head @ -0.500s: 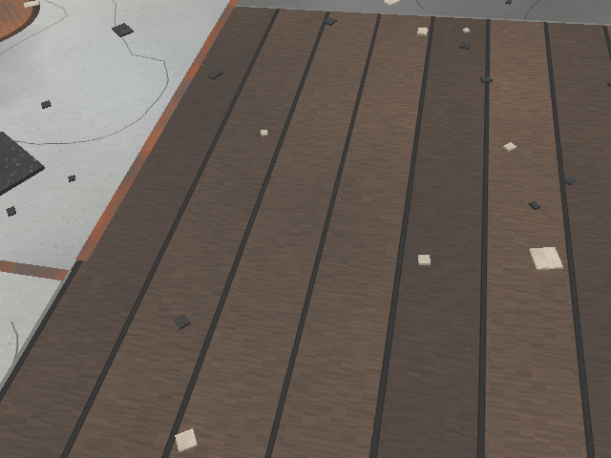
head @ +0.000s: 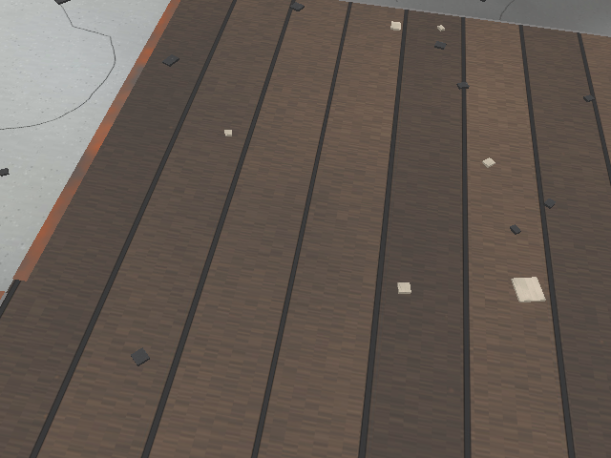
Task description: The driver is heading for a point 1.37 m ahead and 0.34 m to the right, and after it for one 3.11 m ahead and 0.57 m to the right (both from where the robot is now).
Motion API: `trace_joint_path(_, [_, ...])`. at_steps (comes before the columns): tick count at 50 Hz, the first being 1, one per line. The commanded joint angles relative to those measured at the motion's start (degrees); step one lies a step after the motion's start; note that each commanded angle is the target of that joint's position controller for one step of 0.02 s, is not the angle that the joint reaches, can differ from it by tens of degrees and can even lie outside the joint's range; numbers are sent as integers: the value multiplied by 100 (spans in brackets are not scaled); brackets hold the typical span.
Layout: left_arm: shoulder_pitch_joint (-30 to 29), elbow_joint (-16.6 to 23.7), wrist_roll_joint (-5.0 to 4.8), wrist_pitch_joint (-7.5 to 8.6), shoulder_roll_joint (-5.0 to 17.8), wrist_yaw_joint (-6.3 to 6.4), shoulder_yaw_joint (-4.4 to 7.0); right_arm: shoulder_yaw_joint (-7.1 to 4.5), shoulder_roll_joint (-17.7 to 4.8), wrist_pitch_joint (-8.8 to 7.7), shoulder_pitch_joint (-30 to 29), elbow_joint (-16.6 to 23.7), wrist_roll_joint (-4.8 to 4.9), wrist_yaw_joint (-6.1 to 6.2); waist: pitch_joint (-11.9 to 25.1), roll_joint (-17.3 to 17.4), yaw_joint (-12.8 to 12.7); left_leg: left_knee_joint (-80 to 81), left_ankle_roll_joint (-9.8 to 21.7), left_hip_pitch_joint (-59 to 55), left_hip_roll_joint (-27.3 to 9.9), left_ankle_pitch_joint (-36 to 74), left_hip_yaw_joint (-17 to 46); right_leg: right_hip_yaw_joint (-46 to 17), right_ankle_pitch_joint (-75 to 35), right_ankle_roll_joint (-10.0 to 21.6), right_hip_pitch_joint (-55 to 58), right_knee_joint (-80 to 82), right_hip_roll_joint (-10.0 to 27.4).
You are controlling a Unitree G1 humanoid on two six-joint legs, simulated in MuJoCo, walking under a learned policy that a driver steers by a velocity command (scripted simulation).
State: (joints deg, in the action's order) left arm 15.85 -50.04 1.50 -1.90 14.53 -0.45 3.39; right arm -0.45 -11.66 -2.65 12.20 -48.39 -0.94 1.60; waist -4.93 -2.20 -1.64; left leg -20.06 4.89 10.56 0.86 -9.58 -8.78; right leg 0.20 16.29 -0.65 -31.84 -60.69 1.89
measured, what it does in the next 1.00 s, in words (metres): walks ahead, turning right: right foot, then left foot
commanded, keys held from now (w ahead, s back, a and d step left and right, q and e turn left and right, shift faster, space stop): e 0.40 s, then w+e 0.22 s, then e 0.08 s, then no key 0.30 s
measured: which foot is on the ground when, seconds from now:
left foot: down 0.00-0.26, up 0.28-0.70, down 0.72-1.00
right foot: up 0.00-0.24, down 0.26-0.72, up 0.74-1.00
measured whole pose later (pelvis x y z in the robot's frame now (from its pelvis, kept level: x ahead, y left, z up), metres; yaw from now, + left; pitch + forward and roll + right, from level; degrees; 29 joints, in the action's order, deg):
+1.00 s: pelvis +0.12 -0.03 +0.00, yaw -30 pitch +1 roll +0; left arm 10.1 -43.7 1.2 -2.2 15.6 -1.5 3.1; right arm -1.1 -13.6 -1.7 16.2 -46.1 -1.1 0.9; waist -2.9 -2.1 1.7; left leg -22.3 1.9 7.9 0.4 -14.9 -2.0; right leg -3.2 20.1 -0.8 -24.1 -44.1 -3.0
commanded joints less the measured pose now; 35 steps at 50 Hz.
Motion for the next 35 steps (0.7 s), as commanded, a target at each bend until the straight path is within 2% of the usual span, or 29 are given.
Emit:
trace_joint_path(1, [247,301,53,-83,224,-40,68,-176,-696,-17,38,260,-17,92,492,873,3,525,714,-75,-1601,2565,435,56,-254,-37,233,390,150])
trace_joint_path(4, [-115,520,62,-125,166,-100,29,-238,-838,47,192,205,-43,89,505,805,131,383,792,-223,-1766,2294,396,201,-86,59,399,1038,137])
trace_joint_path(8, [-360,778,22,-154,246,-129,42,-343,-1056,175,242,208,-68,32,539,851,234,-10,762,-345,-1957,2160,400,424,509,246,748,1655,17])
trace_joint_path(10, [-411,897,-14,-124,260,-125,51,-398,-1155,235,261,204,-55,24,556,821,262,-303,665,-448,-2032,2069,430,498,721,349,956,2116,-49])
trace_joint_path(11, [-347,930,-25,-75,245,-119,51,-424,-1200,269,245,196,-42,30,587,722,183,-598,515,-406,-1978,1932,331,530,502,410,1237,2618,-106])
trace_joint_path(12, [-193,923,-13,10,287,-101,58,-454,-1224,309,331,147,-44,36,668,462,55,-1067,220,-221,-1819,1515,140,403,-233,478,1716,3383,-135])
trace_joint_path(13, [93,872,58,104,782,-32,183,-422,-1037,333,542,190,-69,12,886,-550,16,-2289,-177,399,-1329,467,-237,-724,-1242,685,2446,4067,544])
trace_joint_path(14, [253,947,-6,125,1617,15,384,-298,-572,360,273,613,-4,1,796,-1786,-29,-3493,-638,2143,-47,-2699,-299,-2997,-3942,1729,3032,4178,2115])
trace_joint_path(15, [797,767,-129,88,1494,55,426,-319,-812,452,-103,622,-69,33,1080,-842,-388,-4421,-681,2294,-77,-2990,657,-2730,-4139,2231,3153,4074,2130])
trace_joint_path(16, [541,786,-139,43,1251,98,352,-330,-801,475,-119,622,-15,13,856,-549,-192,-4709,-692,2409,-165,-2561,881,-2254,-3801,2160,2928,4048,1803])
trace_joint_path(17, [36,873,-122,-16,1020,128,282,-330,-793,441,-128,580,33,-2,576,-292,16,-4519,-678,2397,-267,-2005,1008,-1845,-3205,1867,2621,4161,1393])
trace_joint_path(18, [-366,981,-154,-44,878,149,235,-361,-884,415,-141,578,-20,-5,489,-308,161,-4278,-680,2383,-302,-1634,1040,-1630,-2946,1619,2549,4189,1095])
trace_joint_path(19, [-564,1055,-157,-49,749,146,197,-380,-949,422,-14,525,-100,-21,605,-355,224,-4269,-705,2223,-232,-1412,975,-1447,-3203,1534,2529,4146,905])
trace_joint_path(20, [-519,1063,-155,-34,763,118,193,-384,-929,447,76,505,-116,-38,768,-271,232,-4279,-730,2107,-151,-1343,956,-1402,-3418,1517,2565,4093,852])
trace_joint_path(21, [-350,1022,-154,-4,830,89,220,-374,-892,456,150,514,-113,-71,953,-164,205,-4124,-752,2026,-147,-1286,960,-1456,-2773,1521,2627,4182,801])
trace_joint_path(22, [-228,983,-141,22,907,67,250,-364,-855,463,97,554,-107,-101,971,-174,153,-3877,-766,2047,-160,-1252,966,-1603,-1692,1531,2648,4347,752])
trace_joint_path(24, [-62,936,-86,40,988,43,286,-353,-844,472,-212,672,-124,-148,726,-394,-9,-3357,-778,2217,-169,-1214,991,-2035,536,1572,2559,4739,703])
trace_joint_path(26, [49,913,-36,57,1037,24,305,-355,-880,433,-445,764,-131,-178,496,-516,-103,-2924,-794,2272,-139,-1201,1014,-2379,1290,1609,2441,4924,745])
trace_joint_path(30, [115,905,2,134,1178,-19,362,-315,-836,253,-618,863,-93,-197,472,-425,-143,-2185,-715,1824,-21,-1277,1028,-2649,1430,1606,2145,4779,678])
trace_joint_path(32, [6,941,17,149,1185,-52,376,-302,-843,176,-575,904,-38,-165,407,-437,-68,-1800,-612,1349,109,-1361,1012,-2768,1275,1551,1796,4632,578])
trace_joint_path(33, [-112,964,16,145,1178,-63,381,-288,-818,136,-441,905,3,-121,374,-420,52,-1462,-548,955,193,-1324,1001,-2753,901,1473,1559,4462,478])
trace_joint_path(35, [-453,1033,-59,140,1076,-27,368,-273,-763,30,213,793,28,17,424,-251,560,-161,-469,-401,240,-515,969,-2489,222,1046,877,3714,8])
